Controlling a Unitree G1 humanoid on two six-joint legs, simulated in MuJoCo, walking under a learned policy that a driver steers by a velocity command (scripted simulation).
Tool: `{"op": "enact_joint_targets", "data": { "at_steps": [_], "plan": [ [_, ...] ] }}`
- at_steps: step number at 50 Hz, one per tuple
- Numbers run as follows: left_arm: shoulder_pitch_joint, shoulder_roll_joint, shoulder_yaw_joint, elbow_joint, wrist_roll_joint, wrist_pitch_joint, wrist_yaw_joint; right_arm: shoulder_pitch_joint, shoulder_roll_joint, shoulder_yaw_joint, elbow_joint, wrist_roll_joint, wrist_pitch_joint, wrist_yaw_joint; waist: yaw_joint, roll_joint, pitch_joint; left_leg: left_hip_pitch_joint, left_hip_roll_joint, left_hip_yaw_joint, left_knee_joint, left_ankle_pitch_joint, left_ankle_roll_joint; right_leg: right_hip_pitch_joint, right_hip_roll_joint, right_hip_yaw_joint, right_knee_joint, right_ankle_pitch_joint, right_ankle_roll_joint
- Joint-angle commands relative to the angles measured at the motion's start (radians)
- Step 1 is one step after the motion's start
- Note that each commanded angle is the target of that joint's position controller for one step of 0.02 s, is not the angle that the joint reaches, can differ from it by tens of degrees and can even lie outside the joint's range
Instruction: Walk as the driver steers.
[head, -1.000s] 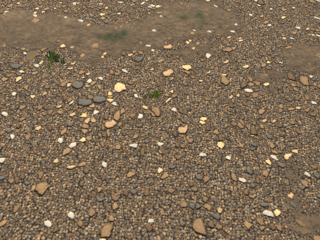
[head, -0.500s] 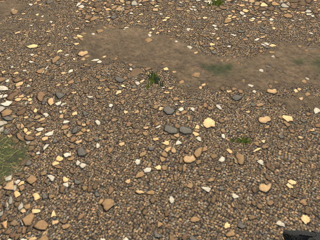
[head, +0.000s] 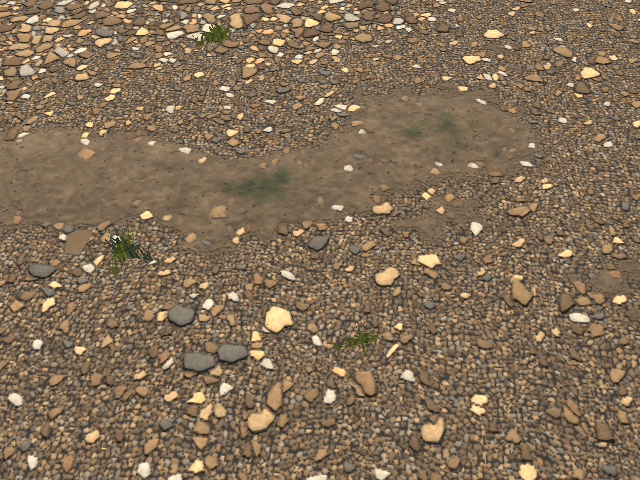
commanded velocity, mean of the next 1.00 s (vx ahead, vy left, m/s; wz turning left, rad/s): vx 0.50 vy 0.00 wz -0.46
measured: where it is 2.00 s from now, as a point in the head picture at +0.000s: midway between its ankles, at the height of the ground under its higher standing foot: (434, 243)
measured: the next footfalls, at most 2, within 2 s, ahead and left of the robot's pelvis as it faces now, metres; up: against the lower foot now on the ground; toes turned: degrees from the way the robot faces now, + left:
right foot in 0.10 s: +0.24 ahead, -0.11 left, +0.00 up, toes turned -6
left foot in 0.58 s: +0.55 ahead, +0.03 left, +0.00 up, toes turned -25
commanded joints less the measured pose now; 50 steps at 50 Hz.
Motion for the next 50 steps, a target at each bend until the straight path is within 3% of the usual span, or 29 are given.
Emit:
{"op": "enact_joint_targets", "data": {
  "at_steps": [1, 3, 4, 5, 6, 7, 8, 9, 10, 11, 12, 14, 17, 20, 24, 26, 28, 29, 30, 31, 32, 33, 34, 35, 37, 41, 44, 47, 50],
  "plan": [
    [-0.088, 0.066, 0.013, -0.110, 0.000, -0.011, -0.019, -0.032, -0.186, -0.047, -0.049, 0.015, 0.008, -0.010, 0.024, 0.074, 0.071, -0.015, 0.321, -0.044, 0.002, 0.610, 0.134, 0.005, 0.019, -0.044, -0.060, -0.069, -0.045],
    [-0.021, 0.106, 0.036, -0.116, -0.002, -0.003, -0.020, -0.038, -0.219, -0.055, -0.050, 0.020, 0.027, -0.016, 0.074, 0.116, -0.012, 0.024, 0.314, -0.020, 0.174, 0.958, 0.111, 0.142, 0.095, -0.111, -0.050, -0.181, -0.087],
    [0.099, 0.145, 0.059, -0.093, -0.005, 0.001, -0.015, -0.050, -0.225, -0.054, -0.054, 0.023, 0.037, -0.019, 0.145, 0.119, -0.081, -0.007, 0.292, -0.003, 0.348, 1.043, 0.091, 0.304, 0.142, -0.132, -0.071, -0.199, -0.116],
    [0.264, 0.207, 0.094, -0.054, -0.007, 0.008, 0.000, -0.051, -0.209, -0.043, -0.060, 0.023, 0.037, -0.023, 0.230, 0.093, -0.167, -0.152, 0.251, 0.013, 0.594, 0.937, 0.052, 0.578, 0.165, -0.094, -0.122, -0.156, -0.156],
    [0.329, 0.326, 0.122, -0.043, -0.010, 0.014, 0.020, 0.039, -0.090, -0.006, -0.103, -0.018, 0.022, -0.017, 0.171, -0.159, -0.265, -0.563, 0.126, -0.004, 0.984, 0.194, -0.016, 0.951, -0.083, 0.344, -0.139, -0.194, -0.294],
    [0.311, 0.323, 0.109, -0.084, -0.009, -0.002, 0.014, 0.028, -0.065, 0.018, -0.125, -0.010, -0.017, -0.004, 0.150, -0.168, -0.436, -0.782, -0.032, -0.250, 1.202, -0.300, -0.034, 1.103, -0.240, 0.852, -0.346, -0.399, -0.437],
    [0.298, 0.243, 0.086, -0.084, 0.001, -0.015, 0.008, -0.105, -0.154, -0.005, -0.151, 0.032, -0.043, 0.009, 0.202, -0.054, -0.351, -0.886, 0.028, -0.342, 1.221, -0.227, -0.009, 1.053, -0.226, 0.768, -0.417, -0.420, -0.365],
    [0.255, 0.213, 0.077, -0.079, 0.002, -0.024, 0.008, -0.152, -0.149, 0.000, -0.169, 0.043, -0.056, 0.010, 0.174, -0.020, -0.218, -0.904, 0.070, -0.328, 1.149, -0.139, 0.011, 0.913, -0.190, 0.634, -0.421, -0.370, -0.324],
    [0.184, 0.179, 0.066, -0.088, 0.000, -0.027, 0.010, -0.155, -0.141, 0.001, -0.159, 0.020, -0.060, 0.001, 0.123, 0.049, -0.132, -0.857, 0.114, -0.322, 1.055, -0.072, 0.012, 0.754, -0.146, 0.517, -0.418, -0.261, -0.290],
    [0.133, 0.147, 0.056, -0.104, 0.009, -0.029, 0.015, -0.140, -0.152, -0.007, -0.150, -0.001, -0.053, -0.004, 0.084, 0.032, -0.099, -0.779, 0.142, -0.325, 0.983, -0.027, 0.005, 0.637, -0.110, 0.436, -0.431, -0.157, -0.274],
    [0.107, 0.137, 0.052, -0.120, 0.018, -0.029, 0.019, -0.122, -0.153, -0.011, -0.146, -0.007, -0.040, -0.003, 0.060, 0.008, -0.088, -0.723, 0.151, -0.326, 0.956, 0.001, -0.004, 0.566, -0.085, 0.401, -0.452, -0.101, -0.271],
    [0.105, 0.147, 0.055, -0.119, 0.015, -0.033, 0.028, -0.108, -0.129, -0.006, -0.140, -0.018, -0.019, -0.004, 0.046, 0.005, -0.081, -0.688, 0.149, -0.304, 0.886, 0.035, -0.035, 0.488, -0.064, 0.339, -0.472, 0.009, -0.279],
    [0.148, 0.175, 0.062, -0.100, 0.008, -0.032, 0.048, -0.203, -0.096, 0.008, -0.167, -0.023, -0.008, -0.007, 0.072, 0.003, -0.043, -0.703, 0.125, -0.285, 0.696, 0.187, -0.075, 0.430, -0.021, 0.263, -0.477, 0.042, -0.256],
    [0.186, 0.179, 0.064, -0.085, 0.001, -0.021, 0.058, -0.319, -0.071, 0.021, -0.189, -0.014, -0.016, 0.003, 0.121, -0.032, -0.030, -0.638, 0.075, -0.280, 0.457, 0.368, -0.083, 0.407, 0.020, 0.236, -0.457, -0.069, -0.208],
    [0.244, 0.180, 0.066, -0.060, -0.007, -0.009, 0.063, -0.395, -0.103, 0.013, -0.211, 0.004, -0.033, 0.024, 0.147, -0.048, -0.024, -0.592, 0.041, -0.306, 0.319, 0.386, -0.066, 0.474, -0.017, 0.330, -0.391, -0.155, -0.191],
    [0.244, 0.174, 0.067, -0.059, -0.006, -0.004, 0.066, -0.376, -0.129, 0.002, -0.208, 0.006, -0.042, 0.031, 0.128, -0.069, -0.028, -0.564, 0.037, -0.321, 0.286, 0.311, -0.041, 0.529, -0.041, 0.394, -0.331, -0.156, -0.177],
    [0.218, 0.160, 0.065, -0.066, -0.003, 0.002, 0.066, -0.271, -0.150, -0.014, -0.180, 0.007, -0.052, 0.028, 0.065, -0.093, -0.054, -0.428, 0.031, -0.297, 0.240, 0.261, 0.000, 0.529, -0.026, 0.414, -0.246, -0.110, -0.148],
    [0.217, 0.117, 0.049, -0.074, 0.003, 0.000, 0.063, -0.166, -0.181, -0.030, -0.162, -0.005, -0.058, 0.021, 0.014, -0.069, -0.134, -0.244, 0.081, -0.327, 0.236, 0.249, 0.042, 0.486, 0.028, 0.371, -0.099, -0.089, -0.114],
    [0.245, 0.053, 0.026, -0.092, 0.023, -0.001, 0.061, -0.018, -0.236, -0.043, -0.150, -0.016, -0.056, 0.011, -0.031, 0.073, -0.285, 0.020, 0.265, -0.517, 0.246, 0.172, 0.099, 0.353, 0.104, 0.269, 0.195, -0.297, -0.072],
    [0.373, 0.032, 0.016, -0.126, -0.019, -0.010, 0.061, 0.037, -0.298, -0.057, -0.112, -0.024, -0.043, 0.022, 0.041, 0.431, -0.353, 0.251, 0.452, -1.015, 0.117, -0.116, 0.253, -0.002, 0.204, 0.173, 0.485, -0.645, -0.019],
    [0.349, 0.142, 0.035, -0.087, -0.027, -0.009, 0.066, 0.000, -0.190, -0.034, -0.131, -0.003, -0.040, 0.027, 0.013, 0.272, -0.255, 0.189, 0.433, -1.023, 0.072, -0.308, 0.230, -0.098, 0.124, 0.203, 0.592, -0.577, -0.002],
    [0.244, 0.178, 0.046, -0.096, -0.016, -0.006, 0.065, -0.033, -0.137, -0.020, -0.131, 0.000, -0.034, 0.024, -0.011, 0.180, -0.142, 0.077, 0.386, -0.851, 0.069, -0.241, 0.191, -0.111, 0.099, 0.176, 0.605, -0.481, 0.004],
    [0.193, 0.160, 0.043, -0.103, -0.003, -0.005, 0.066, -0.071, -0.123, -0.011, -0.131, -0.011, -0.028, 0.024, 0.003, 0.107, -0.087, -0.030, 0.341, -0.731, 0.060, -0.094, 0.176, -0.075, 0.071, 0.151, 0.584, -0.418, 0.009],
    [0.154, 0.144, 0.044, -0.116, 0.007, -0.010, 0.063, -0.091, -0.104, -0.005, -0.119, -0.015, -0.025, 0.024, 0.014, 0.099, -0.037, -0.108, 0.305, -0.647, 0.044, 0.025, 0.181, -0.062, 0.050, 0.152, 0.533, -0.377, 0.010],
    [0.162, 0.106, 0.038, -0.119, -0.003, -0.010, 0.052, -0.096, -0.086, 0.003, -0.103, -0.017, -0.031, 0.022, 0.045, 0.146, -0.031, -0.175, 0.260, -0.538, 0.006, 0.145, 0.183, 0.003, 0.023, 0.132, 0.458, -0.347, 0.009],
    [0.089, 0.057, 0.016, -0.145, 0.013, -0.012, 0.043, -0.074, -0.137, -0.009, -0.061, 0.003, -0.034, 0.020, 0.046, 0.120, -0.014, -0.185, 0.270, -0.437, -0.048, 0.308, 0.226, -0.021, -0.002, 0.078, 0.259, -0.277, 0.029],
    [0.000, 0.036, 0.001, -0.161, 0.012, -0.027, 0.029, -0.058, -0.163, -0.011, -0.039, 0.011, -0.022, 0.016, 0.016, 0.112, -0.004, -0.192, 0.238, -0.343, -0.061, 0.362, 0.205, 0.030, -0.001, 0.033, 0.063, -0.116, 0.032],
    [-0.089, 0.040, -0.001, -0.181, 0.004, -0.036, 0.017, 0.000, -0.184, -0.012, -0.006, 0.019, -0.009, 0.016, -0.017, 0.115, 0.008, -0.179, 0.240, -0.305, -0.051, 0.370, 0.188, 0.097, 0.028, -0.003, -0.066, -0.034, 0.027],
    [-0.134, 0.063, 0.007, -0.205, -0.002, -0.039, 0.008, 0.034, -0.199, -0.015, 0.024, 0.028, 0.006, 0.014, -0.009, 0.129, 0.024, -0.105, 0.285, -0.313, -0.019, 0.413, 0.169, 0.114, 0.043, -0.003, -0.137, -0.082, -0.006]
  ]
}}
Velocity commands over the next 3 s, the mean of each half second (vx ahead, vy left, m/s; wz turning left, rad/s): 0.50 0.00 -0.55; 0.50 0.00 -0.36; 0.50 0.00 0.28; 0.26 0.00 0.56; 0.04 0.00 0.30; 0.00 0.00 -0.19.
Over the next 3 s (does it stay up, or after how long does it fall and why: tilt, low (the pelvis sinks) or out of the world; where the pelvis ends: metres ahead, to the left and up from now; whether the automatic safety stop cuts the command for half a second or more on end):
stays up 1.07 -0.33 -0.01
